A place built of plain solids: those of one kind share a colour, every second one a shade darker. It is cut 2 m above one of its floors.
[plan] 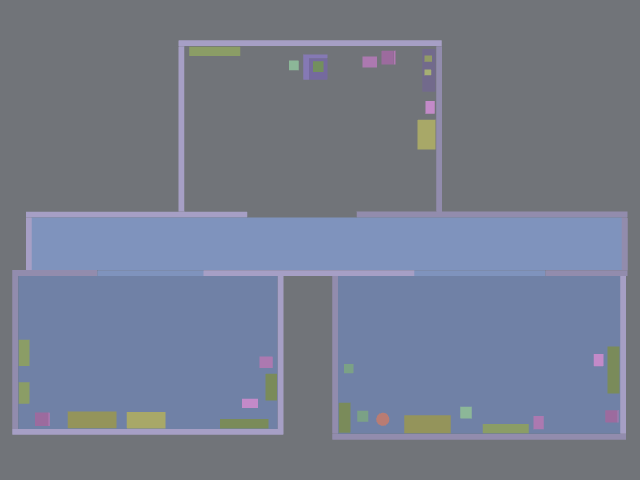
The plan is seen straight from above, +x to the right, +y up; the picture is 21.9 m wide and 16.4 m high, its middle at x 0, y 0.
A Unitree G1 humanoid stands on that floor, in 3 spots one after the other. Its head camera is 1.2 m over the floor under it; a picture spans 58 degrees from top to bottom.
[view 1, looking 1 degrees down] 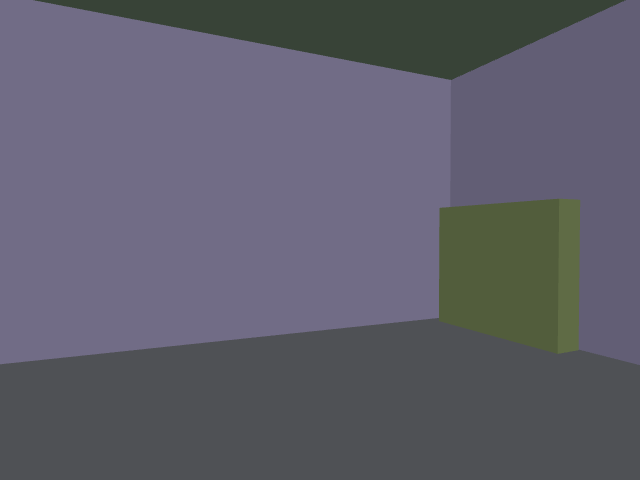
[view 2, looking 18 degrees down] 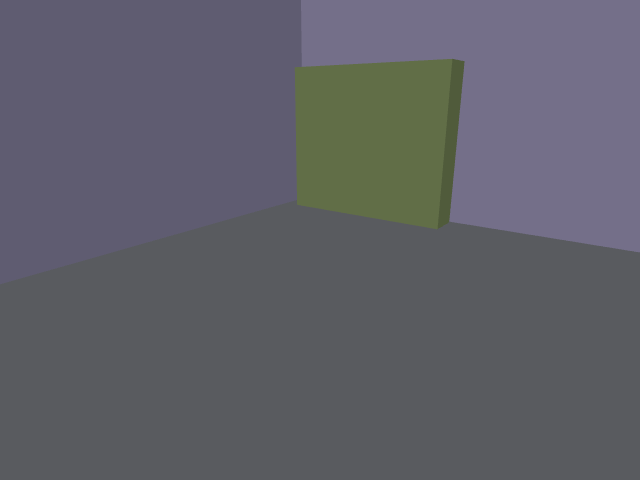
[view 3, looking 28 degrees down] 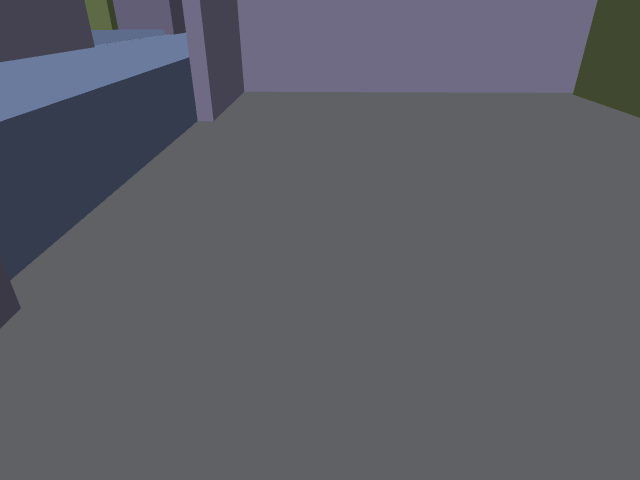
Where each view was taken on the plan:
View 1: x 0.14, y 2.36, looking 155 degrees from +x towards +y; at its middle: wall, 5.28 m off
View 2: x -1.28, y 2.36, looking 126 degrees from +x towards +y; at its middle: ground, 3.88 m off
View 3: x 2.83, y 2.36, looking -179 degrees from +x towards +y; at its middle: ground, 2.56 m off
